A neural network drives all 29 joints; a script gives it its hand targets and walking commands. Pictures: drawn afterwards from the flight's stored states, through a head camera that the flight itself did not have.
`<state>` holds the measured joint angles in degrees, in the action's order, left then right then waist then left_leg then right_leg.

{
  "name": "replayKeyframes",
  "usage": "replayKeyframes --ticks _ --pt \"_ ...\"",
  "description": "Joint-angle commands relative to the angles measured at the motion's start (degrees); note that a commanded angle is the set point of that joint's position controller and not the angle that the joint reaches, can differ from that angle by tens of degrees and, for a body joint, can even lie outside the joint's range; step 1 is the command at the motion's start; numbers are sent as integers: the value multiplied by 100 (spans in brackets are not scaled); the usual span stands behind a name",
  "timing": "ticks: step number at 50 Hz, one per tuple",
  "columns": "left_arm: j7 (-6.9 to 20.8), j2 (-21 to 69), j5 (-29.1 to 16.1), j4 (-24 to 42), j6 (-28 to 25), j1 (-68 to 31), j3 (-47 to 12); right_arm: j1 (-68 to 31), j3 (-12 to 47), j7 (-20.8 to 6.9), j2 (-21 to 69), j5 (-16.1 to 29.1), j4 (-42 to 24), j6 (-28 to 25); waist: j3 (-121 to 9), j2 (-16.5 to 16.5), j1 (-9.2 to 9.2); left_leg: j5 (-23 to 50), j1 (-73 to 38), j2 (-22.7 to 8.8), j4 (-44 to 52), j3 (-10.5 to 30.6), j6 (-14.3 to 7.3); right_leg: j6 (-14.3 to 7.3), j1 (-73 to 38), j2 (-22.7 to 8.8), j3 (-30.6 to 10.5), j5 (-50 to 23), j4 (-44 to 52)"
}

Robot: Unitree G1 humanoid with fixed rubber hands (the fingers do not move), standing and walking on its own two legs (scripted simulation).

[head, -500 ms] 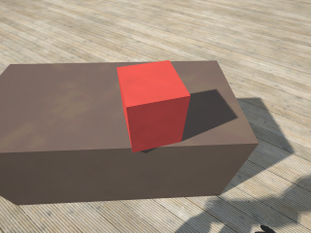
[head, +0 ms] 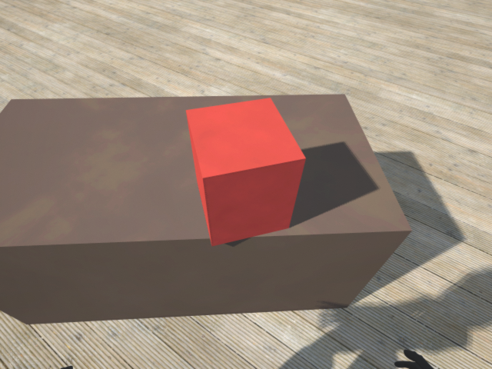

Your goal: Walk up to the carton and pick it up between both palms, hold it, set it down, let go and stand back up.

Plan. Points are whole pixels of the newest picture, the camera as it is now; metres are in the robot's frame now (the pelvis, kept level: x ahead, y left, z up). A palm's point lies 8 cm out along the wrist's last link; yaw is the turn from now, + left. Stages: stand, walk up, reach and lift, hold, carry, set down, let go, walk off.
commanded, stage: walk up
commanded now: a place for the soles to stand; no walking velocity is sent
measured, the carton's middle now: (240, 173) +0.54 +0.01 -0.05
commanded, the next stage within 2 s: none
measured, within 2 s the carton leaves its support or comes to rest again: neither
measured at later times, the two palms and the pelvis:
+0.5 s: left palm out of the picture +0.11 +0.30 -0.10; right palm out of the picture +0.07 -0.35 -0.12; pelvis +0.05 -0.03 +0.00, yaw -2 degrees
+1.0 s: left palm (62, 350) +0.18 +0.32 -0.13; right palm (388, 320) +0.22 -0.27 -0.11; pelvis +0.12 +0.02 -0.01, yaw -2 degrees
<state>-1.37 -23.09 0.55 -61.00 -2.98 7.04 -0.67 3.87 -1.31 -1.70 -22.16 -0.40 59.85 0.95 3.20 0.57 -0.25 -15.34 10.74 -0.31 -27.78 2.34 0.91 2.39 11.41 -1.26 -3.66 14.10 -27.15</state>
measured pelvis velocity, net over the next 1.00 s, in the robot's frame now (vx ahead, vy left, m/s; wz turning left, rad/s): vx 0.12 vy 0.02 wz -0.04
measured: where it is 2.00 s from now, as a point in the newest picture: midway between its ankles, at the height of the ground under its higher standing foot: outside the picture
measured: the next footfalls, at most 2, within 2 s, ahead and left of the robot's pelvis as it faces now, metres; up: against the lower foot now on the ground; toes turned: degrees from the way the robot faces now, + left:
left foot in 0.78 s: +0.27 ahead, +0.12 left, +0.00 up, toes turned +0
right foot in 1.14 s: +0.16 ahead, -0.11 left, +0.00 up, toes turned +5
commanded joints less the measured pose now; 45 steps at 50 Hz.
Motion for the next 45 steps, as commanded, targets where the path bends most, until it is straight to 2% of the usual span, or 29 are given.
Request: replayKeyframes --ticks 1,9,10,11,13,15,16,18,19,20,21,22,23,24,26,27,31,32,34,35,37,38,39,40,41,42,43,44,45 --pt "-84 -1277 6 185 -116 -183 251 -187 -252 54 -1170 -7 -197 -63 -577 -144 -46 964 -313 -449 476 388 -374 -449 -126 -507 -438 -1309 474" --pt "-73 -1252 9 115 -86 -253 260 -262 -241 46 -1155 -11 -108 -52 -513 -48 0 879 -315 -483 661 380 -348 -433 -166 -489 -397 -1163 578" --pt "67 -1417 78 332 -77 -38 422 57 -398 -34 -1392 1 -250 -187 -874 -242 1 -1503 -353 -383 498 498 -570 -659 -271 -135 -358 1253 308" --pt "121 -1436 78 313 -49 -27 476 125 -418 -53 -1446 -58 -223 -210 -495 -42 -32 -2506 -51 -461 655 745 -623 -764 123 -187 -546 2132 297" --pt "189 -1336 107 434 -38 -65 478 120 -475 -79 -1484 -118 -268 -212 39 256 -67 -3063 105 -615 948 1128 -722 -722 887 -74 -578 2524 198" --pt "194 -1077 130 606 -83 -184 419 363 -508 -42 -1460 -141 -304 -270 383 490 -186 -2292 -445 -914 1171 1539 -880 -631 1432 179 -121 1331 -432" --pt "162 -988 134 692 -138 -200 417 642 -539 -18 -1500 -87 -316 -302 262 605 -245 -1046 -1043 -1160 1052 1778 -1037 -550 1631 230 112 685 -659" --pt "102 -904 87 727 -225 -17 425 775 -565 4 -1540 -51 -360 -302 -27 856 -190 1341 -1591 -1195 388 1418 -1191 -462 1434 180 251 449 -113" --pt "115 -1039 64 719 -247 159 447 628 -539 -14 -1461 -23 -502 -289 -293 752 -83 1139 -1089 -991 183 1188 -1100 -512 730 213 90 481 204" --pt "127 -1192 86 604 -248 522 538 316 -535 -40 -1428 -25 -675 -244 -213 425 161 -34 95 -724 -20 904 -867 -603 -237 162 -164 901 779" --pt "117 -1577 124 412 -265 1136 683 -158 -463 -78 -1117 -26 -965 -209 145 -454 496 -945 1623 -24 -1198 435 -495 -839 -1145 -593 -1732 1634 1342" --pt "115 -2069 119 323 -287 1651 842 -256 -417 -45 -1007 -72 -1102 -191 495 -1180 607 -1728 2879 448 -2434 147 -293 -1241 -1679 -1632 -3271 1478 1795" --pt "108 -2038 98 455 -283 1492 845 -202 -415 29 -1153 -113 -1092 -233 814 -815 525 -1753 3272 57 -2720 471 -287 -1754 -1661 -2052 -3444 92 1500" --pt "74 -1864 30 617 -283 1335 845 108 -428 53 -1239 -94 -1063 -323 779 -519 388 -1609 3260 -133 -2676 611 -317 -1981 -1783 -2109 -3001 -1238 1147" --pt "37 -1414 -5 716 -313 1229 775 563 -468 38 -1182 -25 -945 -390 279 -374 168 -1267 2821 -40 -2755 600 -272 -1633 -2124 -1560 -1590 -3419 667" --pt "9 -1372 -9 804 -320 1255 771 612 -492 -18 -1113 -37 -1023 -338 93 -341 110 -1021 2686 -15 -2607 533 -239 -1445 -2126 -1447 -1259 -3909 588" --pt "13 -1325 11 1229 -262 748 718 642 -460 -121 -904 -41 -1200 -218 3 -871 -70 283 1505 -101 -1639 -172 -196 -1187 -695 -849 -111 -3782 688" --pt "25 -1288 38 1303 -240 631 708 660 -457 -137 -837 -19 -1176 -205 -37 -1076 -54 664 1075 -157 -1204 -310 -191 -1117 -449 -759 60 -3567 585" --pt "13 -1163 -14 1344 -175 650 639 567 -417 -109 -699 -65 -1092 -217 -149 -1053 44 1725 349 -111 -649 -477 -224 -969 5 -643 96 -2792 247" --pt "8 -1155 -77 1277 -115 732 595 473 -432 -81 -704 -82 -1047 -237 -183 -852 69 2101 11 -67 -345 -532 -273 -876 160 -538 145 -2416 35" --pt "-22 -999 -141 1309 -57 879 526 1204 -533 30 -890 -117 -738 -257 -561 -140 -205 2319 -1016 79 -32 -513 -511 -706 330 -352 10 -2279 -1164" --pt "-21 -935 -173 1286 -53 1101 487 1480 -591 87 -1059 -126 -693 -272 -736 154 -373 2401 -1469 -111 105 -342 -580 -596 518 -207 -37 -1593 -1716" --pt "-28 -815 -233 1288 -35 1429 469 1546 -681 144 -1459 -166 -747 -288 -882 1137 -319 3408 -1707 -1086 331 952 -856 -403 952 354 157 43 -2716" --pt "-113 -787 -252 1191 64 1811 436 1233 -608 167 -1432 -53 -994 -285 -1134 1242 -100 3455 -1384 -1991 469 2055 -1462 -291 855 648 -50 2230 -3625" --pt "-177 -1022 -146 1025 186 1909 453 733 -578 177 -1473 20 -1139 -271 -1103 1258 0 1773 -843 -2356 890 2738 -1889 -359 806 246 -186 2352 -3909" --pt "-159 -1161 -112 858 244 1741 470 393 -560 170 -1290 26 -1135 -239 -680 828 107 295 -34 -2054 1126 2325 -1636 -400 554 62 -240 2178 -3683" --pt "-89 -1158 -125 878 257 1528 467 149 -497 191 -1131 7 -1190 -198 -316 525 105 -256 377 -1596 1147 1578 -1294 -461 513 29 -228 2081 -3318" --pt "-27 -1041 -147 886 256 1458 482 62 -461 212 -1121 -68 -1179 -180 -262 552 147 -146 571 -1321 1058 1053 -1079 -485 445 1 -120 1969 -2962" --pt "13 -987 -151 827 286 1503 486 133 -486 198 -1181 -96 -1110 -166 -45 649 141 -405 868 -1141 1105 843 -973 -487 349 72 -10 1779 -2791"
